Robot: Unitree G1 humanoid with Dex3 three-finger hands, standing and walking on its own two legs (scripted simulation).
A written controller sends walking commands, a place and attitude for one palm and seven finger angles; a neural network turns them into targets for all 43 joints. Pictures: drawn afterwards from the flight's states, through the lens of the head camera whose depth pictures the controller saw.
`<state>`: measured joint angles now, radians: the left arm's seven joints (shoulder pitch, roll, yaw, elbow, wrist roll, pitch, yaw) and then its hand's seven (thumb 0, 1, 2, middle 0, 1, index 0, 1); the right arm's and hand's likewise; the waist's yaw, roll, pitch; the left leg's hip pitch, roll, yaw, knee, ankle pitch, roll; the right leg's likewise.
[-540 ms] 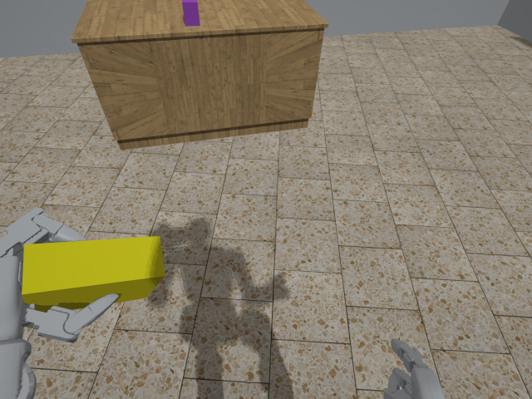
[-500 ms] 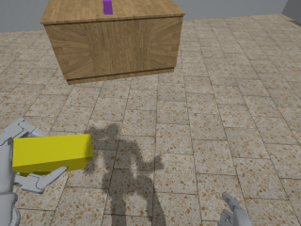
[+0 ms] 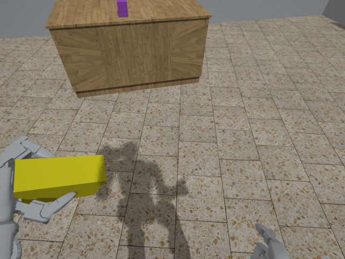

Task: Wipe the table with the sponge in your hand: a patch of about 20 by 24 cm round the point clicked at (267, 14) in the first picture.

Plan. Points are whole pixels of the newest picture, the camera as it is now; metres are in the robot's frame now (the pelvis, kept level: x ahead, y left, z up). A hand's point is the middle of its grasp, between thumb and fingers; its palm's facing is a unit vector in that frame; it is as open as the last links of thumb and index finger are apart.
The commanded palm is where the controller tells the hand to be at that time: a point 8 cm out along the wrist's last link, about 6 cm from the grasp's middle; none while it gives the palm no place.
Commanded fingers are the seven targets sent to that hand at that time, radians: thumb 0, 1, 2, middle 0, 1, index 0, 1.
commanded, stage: walk to a spot facing it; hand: left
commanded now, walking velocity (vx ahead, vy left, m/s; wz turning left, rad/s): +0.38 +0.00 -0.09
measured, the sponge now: (74, 178) +0.23 +0.20 +0.13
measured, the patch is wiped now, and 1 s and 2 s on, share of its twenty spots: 0.00 0.00 0.00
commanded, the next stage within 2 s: none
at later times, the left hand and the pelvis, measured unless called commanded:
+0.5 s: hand (61, 145) +0.29 +0.24 +0.15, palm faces +0.43 -0.82 -0.37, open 9.4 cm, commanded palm +0.24 +0.28 +0.18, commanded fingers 0.00 0.10 1.30 -1.20 -1.60 -1.20 -1.60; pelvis +0.07 +0.00 -0.01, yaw -1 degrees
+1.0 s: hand (128, 92) +0.45 +0.14 +0.16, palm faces +0.29 -0.80 -0.52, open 9.4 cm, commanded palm +0.39 +0.20 +0.18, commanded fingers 0.00 0.10 1.30 -1.20 -1.60 -1.20 -1.60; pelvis +0.22 -0.07 -0.01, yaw -2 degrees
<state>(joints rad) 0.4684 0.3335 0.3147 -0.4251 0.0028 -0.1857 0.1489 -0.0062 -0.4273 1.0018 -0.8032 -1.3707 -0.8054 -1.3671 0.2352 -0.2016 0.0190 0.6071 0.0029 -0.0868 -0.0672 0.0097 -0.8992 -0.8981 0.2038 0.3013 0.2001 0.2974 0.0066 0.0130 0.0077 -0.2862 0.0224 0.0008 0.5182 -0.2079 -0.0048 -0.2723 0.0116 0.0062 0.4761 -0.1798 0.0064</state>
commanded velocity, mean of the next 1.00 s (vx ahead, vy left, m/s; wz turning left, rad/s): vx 0.38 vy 0.00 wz -0.03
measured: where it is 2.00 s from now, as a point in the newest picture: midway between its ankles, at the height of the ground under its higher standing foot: (196, 212)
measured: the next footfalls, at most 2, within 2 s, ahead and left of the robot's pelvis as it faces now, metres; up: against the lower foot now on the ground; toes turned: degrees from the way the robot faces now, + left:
right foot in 0.80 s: +0.27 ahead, -0.16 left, +0.00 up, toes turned -15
left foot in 1.20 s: +0.43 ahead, +0.06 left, +0.00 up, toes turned +9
